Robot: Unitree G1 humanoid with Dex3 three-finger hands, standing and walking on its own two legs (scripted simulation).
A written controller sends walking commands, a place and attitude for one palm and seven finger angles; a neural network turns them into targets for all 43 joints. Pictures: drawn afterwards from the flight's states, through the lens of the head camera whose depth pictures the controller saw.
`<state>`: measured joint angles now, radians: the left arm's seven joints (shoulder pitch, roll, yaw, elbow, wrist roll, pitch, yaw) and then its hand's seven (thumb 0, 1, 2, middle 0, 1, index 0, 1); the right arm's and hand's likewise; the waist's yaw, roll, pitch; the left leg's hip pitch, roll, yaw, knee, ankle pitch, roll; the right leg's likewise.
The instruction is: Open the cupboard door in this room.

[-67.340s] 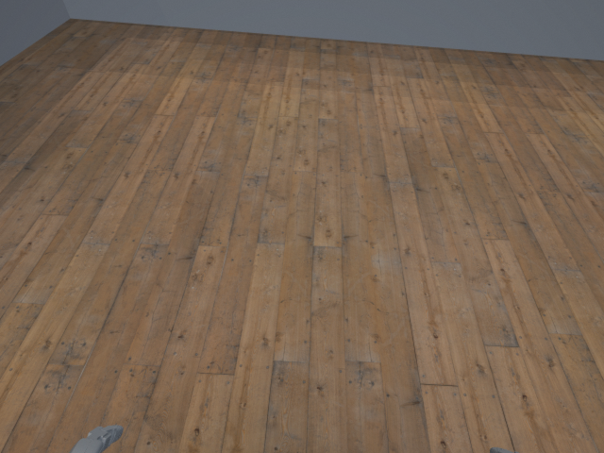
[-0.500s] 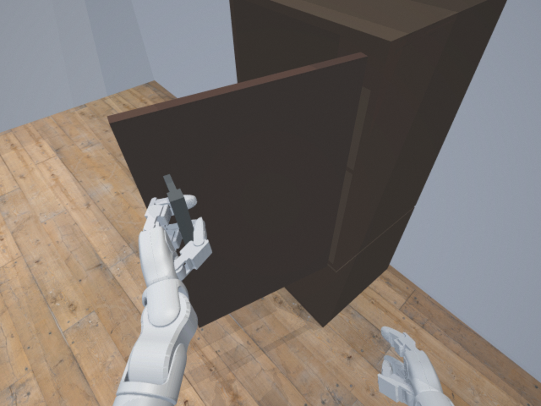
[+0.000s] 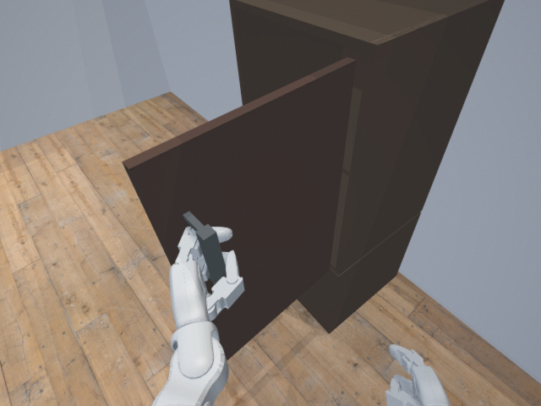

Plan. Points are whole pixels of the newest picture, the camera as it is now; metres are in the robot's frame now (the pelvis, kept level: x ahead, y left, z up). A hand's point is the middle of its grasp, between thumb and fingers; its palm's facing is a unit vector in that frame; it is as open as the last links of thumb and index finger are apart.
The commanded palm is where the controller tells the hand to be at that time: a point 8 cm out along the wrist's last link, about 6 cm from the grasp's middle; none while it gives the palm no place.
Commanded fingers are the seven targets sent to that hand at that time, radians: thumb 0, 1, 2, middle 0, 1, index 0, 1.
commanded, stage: open thumb and fingers to let go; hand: left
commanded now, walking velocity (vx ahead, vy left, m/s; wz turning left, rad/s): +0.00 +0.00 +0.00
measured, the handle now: (208, 256) +0.30 +0.11 +0.10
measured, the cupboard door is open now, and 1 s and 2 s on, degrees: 94 90 93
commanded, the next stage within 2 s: slide the hand sideways off the handle in 0.76 s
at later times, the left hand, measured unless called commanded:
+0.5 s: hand (215, 280) +0.26 +0.09 +0.10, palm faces +0.33 -0.95 -0.01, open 13.1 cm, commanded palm +0.21 +0.12 +0.09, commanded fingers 0.00 -0.50 0.30 -0.24 -0.85 -0.24 -0.85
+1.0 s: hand (215, 292) +0.25 +0.09 +0.10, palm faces +0.01 -1.00 -0.06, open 16.1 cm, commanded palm +0.22 +0.12 +0.09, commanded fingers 0.00 -0.50 0.30 -0.15 -0.30 -0.15 -0.30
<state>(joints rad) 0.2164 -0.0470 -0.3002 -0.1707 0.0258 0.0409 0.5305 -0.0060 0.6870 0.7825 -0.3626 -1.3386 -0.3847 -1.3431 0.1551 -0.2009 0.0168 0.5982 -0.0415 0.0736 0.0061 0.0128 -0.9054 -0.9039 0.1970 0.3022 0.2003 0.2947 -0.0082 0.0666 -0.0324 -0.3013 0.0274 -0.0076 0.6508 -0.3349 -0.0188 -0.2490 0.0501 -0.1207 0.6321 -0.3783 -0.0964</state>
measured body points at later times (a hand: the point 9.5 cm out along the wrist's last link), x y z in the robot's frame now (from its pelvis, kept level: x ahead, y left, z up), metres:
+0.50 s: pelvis -0.01 +0.02 +0.00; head -0.02 -0.01 +0.45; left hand +0.24 +0.14 +0.10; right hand +0.18 -0.19 -0.09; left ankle +0.01 +0.14 -0.72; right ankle -0.02 -0.05 -0.72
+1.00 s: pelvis -0.02 +0.04 +0.00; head -0.02 +0.02 +0.45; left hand +0.24 +0.14 +0.10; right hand +0.17 -0.16 -0.09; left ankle +0.01 +0.14 -0.72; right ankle -0.02 -0.05 -0.72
